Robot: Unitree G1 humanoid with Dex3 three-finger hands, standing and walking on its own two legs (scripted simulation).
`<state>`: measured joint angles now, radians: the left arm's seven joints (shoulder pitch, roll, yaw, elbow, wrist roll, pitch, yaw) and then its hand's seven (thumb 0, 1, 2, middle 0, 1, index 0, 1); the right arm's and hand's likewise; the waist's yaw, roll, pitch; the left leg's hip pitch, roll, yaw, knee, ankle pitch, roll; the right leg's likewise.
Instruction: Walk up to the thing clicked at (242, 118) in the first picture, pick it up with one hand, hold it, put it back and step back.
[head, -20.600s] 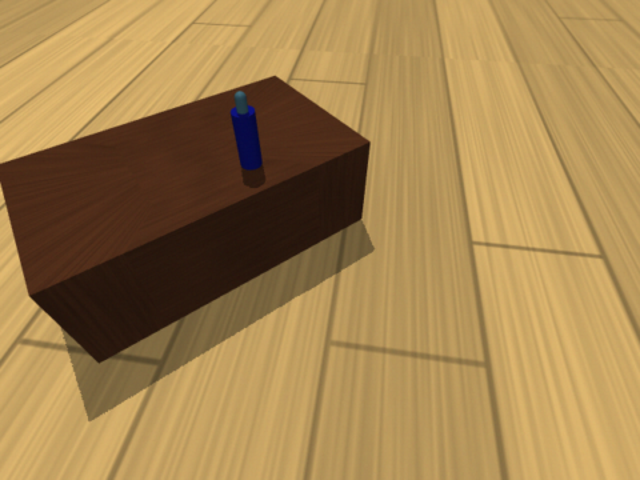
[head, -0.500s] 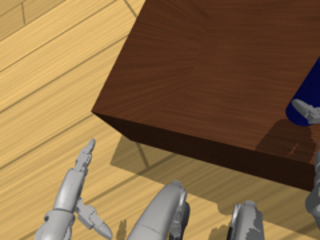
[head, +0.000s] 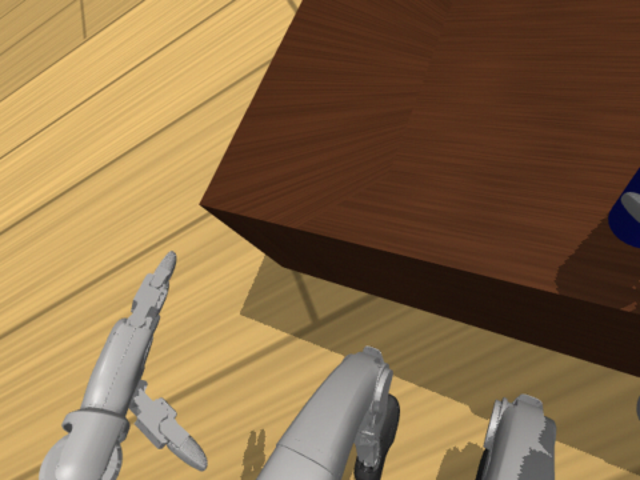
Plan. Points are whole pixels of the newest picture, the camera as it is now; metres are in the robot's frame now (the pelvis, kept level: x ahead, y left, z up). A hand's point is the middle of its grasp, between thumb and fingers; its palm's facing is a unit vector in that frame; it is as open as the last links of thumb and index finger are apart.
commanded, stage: lower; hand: right
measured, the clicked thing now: out of the picture +0.52 -0.23 -0.01
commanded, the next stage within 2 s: loosen in 0.20 s
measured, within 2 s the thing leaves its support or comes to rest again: rests again in 1.20 s
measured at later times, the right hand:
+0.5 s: hand out of the picture +0.53 -0.24 -0.07, palm faces +0.28 +0.96 -0.01, open 10.7 cm
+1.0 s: hand out of the picture +0.54 -0.25 -0.06, palm faces +0.29 +0.96 +0.00, open 14.0 cm
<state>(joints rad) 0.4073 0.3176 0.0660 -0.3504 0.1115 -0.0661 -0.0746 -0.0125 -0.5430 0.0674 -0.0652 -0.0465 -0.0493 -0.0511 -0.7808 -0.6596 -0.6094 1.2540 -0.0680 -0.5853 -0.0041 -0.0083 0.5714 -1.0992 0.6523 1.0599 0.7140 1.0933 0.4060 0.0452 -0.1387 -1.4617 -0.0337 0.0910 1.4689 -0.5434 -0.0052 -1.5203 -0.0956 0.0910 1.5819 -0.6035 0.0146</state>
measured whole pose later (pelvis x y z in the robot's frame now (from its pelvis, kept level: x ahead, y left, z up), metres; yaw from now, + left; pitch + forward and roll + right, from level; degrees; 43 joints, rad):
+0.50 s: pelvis -0.01 +0.00 -0.02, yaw +1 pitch +32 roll +7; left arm 0.44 0.34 0.09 -0.41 0.10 -0.08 -0.07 -0.01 -0.54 0.05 -0.07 -0.05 -0.06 -0.05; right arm -0.80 -0.70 -0.62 1.21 -0.06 -0.56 0.02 -0.01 0.51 -0.95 0.72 0.93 0.78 0.95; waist 0.42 0.05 -0.14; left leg -1.55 -0.03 0.09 1.55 -0.56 -0.01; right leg -1.61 -0.09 0.10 1.66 -0.62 0.01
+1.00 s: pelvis -0.01 +0.00 -0.02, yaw +0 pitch +32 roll +7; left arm 0.46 0.35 0.11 -0.45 0.09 -0.08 -0.08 -0.01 -0.55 0.07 -0.07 -0.05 -0.06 -0.06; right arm -0.83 -0.71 -0.64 1.21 -0.06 -0.55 0.04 -0.01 0.43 -0.27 0.55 0.41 0.56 0.41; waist 0.41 0.04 -0.13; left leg -1.57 -0.03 0.09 1.56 -0.56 0.00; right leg -1.62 -0.09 0.09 1.66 -0.62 0.02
